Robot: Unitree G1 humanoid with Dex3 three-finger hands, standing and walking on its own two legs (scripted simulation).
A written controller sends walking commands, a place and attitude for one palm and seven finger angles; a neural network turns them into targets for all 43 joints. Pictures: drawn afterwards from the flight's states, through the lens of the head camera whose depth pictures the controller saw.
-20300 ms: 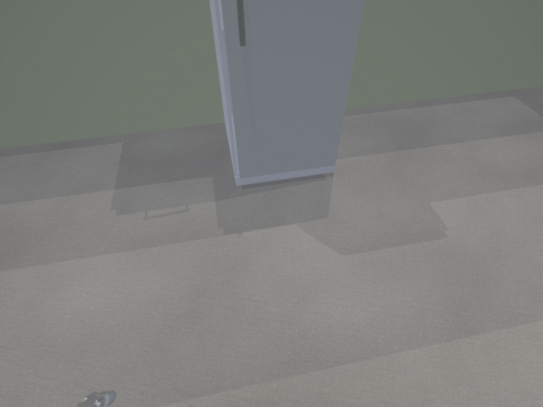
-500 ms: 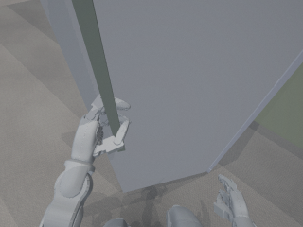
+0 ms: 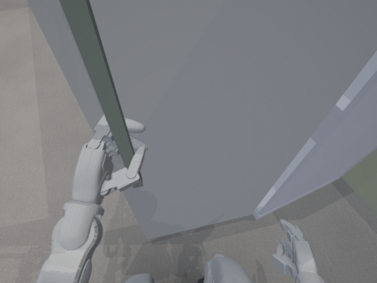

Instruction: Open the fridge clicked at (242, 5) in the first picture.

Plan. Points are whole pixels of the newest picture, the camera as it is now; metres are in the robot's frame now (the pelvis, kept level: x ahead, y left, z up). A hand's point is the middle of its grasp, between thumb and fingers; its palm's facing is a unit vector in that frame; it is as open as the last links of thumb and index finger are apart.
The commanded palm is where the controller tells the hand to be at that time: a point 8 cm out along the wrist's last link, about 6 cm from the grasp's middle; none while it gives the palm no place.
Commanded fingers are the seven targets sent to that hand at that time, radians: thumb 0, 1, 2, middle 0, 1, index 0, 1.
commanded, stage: stop walking and hold the door back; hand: left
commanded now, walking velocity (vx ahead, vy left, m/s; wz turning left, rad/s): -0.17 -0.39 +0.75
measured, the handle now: (107, 85) +0.32 +0.13 +0.27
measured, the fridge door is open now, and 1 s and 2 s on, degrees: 79 78 81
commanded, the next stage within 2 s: loosen the grip on the handle in 1.54 s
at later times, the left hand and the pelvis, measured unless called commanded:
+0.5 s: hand (150, 193) +0.23 +0.07 +0.14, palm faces +0.31 -0.90 -0.29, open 5.9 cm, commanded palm +0.22 +0.15 +0.13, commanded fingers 0.00 0.90 0.90 -0.45 -1.40 -0.45 -1.40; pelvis -0.10 -0.15 +0.03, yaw +13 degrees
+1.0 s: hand (139, 160) +0.28 +0.10 +0.15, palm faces +0.24 -0.94 -0.23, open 5.7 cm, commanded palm +0.23 +0.17 +0.13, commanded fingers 0.00 0.90 0.90 -0.45 -1.40 -0.45 -1.40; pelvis -0.16 -0.13 +0.01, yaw +7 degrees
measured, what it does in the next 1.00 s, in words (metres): walks backwards: right foot, then left foot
